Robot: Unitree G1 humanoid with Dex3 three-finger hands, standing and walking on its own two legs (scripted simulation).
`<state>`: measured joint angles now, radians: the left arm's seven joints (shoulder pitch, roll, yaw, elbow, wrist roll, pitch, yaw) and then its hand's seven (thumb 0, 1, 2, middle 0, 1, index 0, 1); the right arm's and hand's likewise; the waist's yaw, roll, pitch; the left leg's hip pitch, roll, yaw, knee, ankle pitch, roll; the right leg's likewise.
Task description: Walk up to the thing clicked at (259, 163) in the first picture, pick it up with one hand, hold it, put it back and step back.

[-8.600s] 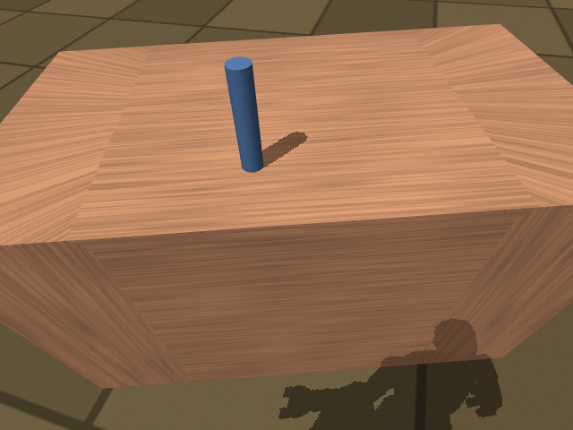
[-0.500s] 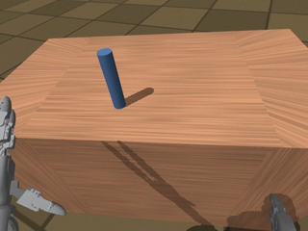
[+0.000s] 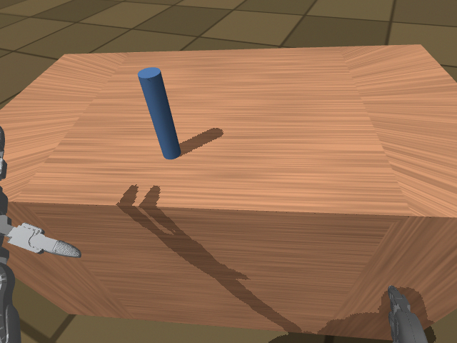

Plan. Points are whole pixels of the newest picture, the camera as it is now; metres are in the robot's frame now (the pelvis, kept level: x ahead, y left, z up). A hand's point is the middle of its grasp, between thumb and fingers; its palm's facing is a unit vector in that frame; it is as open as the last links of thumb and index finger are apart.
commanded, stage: go down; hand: left
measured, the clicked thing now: (162, 118) +0.52 +0.19 +0.14
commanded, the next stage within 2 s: none
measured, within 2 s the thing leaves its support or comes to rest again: neither
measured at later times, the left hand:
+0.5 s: hand (39, 159) +0.33 +0.32 +0.21, palm faces +0.22 -0.96 -0.18, open 17.2 cm
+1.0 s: hand (35, 136) +0.37 +0.34 +0.22, palm faces +0.16 -0.99 -0.04, open 17.7 cm
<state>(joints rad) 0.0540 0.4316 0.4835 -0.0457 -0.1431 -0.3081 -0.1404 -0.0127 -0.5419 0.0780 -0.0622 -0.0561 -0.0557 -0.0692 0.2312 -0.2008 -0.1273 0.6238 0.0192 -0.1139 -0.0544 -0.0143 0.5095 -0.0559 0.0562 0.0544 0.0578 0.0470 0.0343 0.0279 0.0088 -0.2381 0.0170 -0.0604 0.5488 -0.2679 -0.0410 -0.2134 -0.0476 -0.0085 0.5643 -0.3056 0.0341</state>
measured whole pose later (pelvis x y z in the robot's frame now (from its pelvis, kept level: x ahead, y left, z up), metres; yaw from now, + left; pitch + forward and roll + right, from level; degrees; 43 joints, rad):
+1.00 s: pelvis +0.00 +0.01 +0.00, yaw -1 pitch +3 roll +0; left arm -0.59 0.73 0.56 0.77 -0.19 0.10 -0.51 -0.02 -0.59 0.08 -0.04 -0.04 -0.04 -0.05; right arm 0.27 -0.24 0.01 0.61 0.02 -0.22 -0.14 -0.02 0.53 -0.06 0.06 0.05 0.06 0.05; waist -0.02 0.00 -0.08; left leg -0.35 0.03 -0.04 0.55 -0.26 -0.03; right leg -0.32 -0.04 0.01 0.54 -0.27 0.04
